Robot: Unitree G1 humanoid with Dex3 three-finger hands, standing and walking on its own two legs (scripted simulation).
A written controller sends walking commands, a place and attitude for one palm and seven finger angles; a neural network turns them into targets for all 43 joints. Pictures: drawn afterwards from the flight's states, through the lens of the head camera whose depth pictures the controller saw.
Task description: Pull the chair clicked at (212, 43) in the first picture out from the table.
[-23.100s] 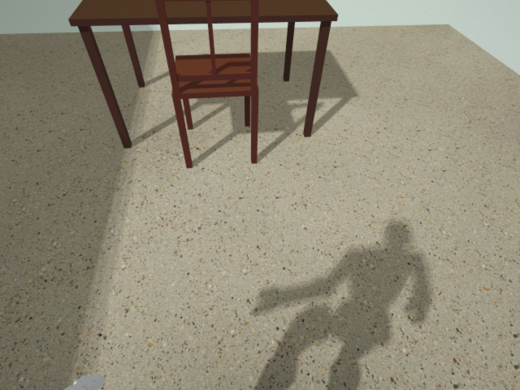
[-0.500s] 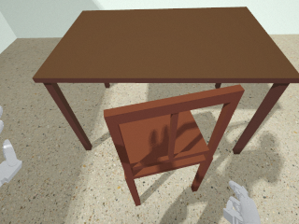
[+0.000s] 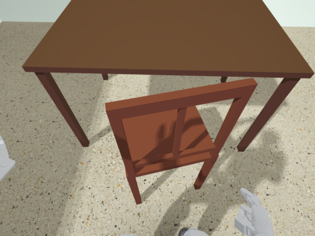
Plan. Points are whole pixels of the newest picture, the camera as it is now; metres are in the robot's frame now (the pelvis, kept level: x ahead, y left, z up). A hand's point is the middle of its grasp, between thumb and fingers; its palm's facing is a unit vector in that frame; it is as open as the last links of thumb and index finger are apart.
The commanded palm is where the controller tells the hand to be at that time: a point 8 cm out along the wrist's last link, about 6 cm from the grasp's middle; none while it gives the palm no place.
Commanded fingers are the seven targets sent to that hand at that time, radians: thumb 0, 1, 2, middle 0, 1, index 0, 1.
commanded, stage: step back with the hand held close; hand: left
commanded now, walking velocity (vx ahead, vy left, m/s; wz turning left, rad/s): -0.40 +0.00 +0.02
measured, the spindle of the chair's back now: (178, 133) +0.43 -0.04 -0.06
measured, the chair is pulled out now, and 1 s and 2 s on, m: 0.11 0.11 0.11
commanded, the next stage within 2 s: stop stepping back and stand still in 1.34 s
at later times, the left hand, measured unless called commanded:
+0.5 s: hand (9, 162) +0.21 +0.26 +0.18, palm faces +0.46 -0.73 -0.51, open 7.4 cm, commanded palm +0.14 +0.29 +0.19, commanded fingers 0.00 0.90 0.90 -0.20 -0.30 -0.20 -0.30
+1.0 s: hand (16, 173) +0.19 +0.22 +0.20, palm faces +0.40 -0.77 -0.50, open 7.4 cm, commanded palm +0.11 +0.27 +0.19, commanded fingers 0.00 0.90 0.90 -0.20 -0.30 -0.20 -0.30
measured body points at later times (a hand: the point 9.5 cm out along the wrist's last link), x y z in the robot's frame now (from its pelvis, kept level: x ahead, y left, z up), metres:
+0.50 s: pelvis +0.00 -0.01 -0.01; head +0.04 +0.00 +0.44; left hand +0.18 +0.29 +0.21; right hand +0.17 -0.25 -0.09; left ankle +0.02 +0.11 -0.72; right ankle +0.10 -0.13 -0.72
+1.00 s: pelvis -0.03 -0.02 +0.01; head +0.03 -0.03 +0.46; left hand +0.16 +0.26 +0.22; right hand +0.15 -0.24 -0.09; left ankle -0.01 +0.11 -0.72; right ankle -0.02 -0.14 -0.72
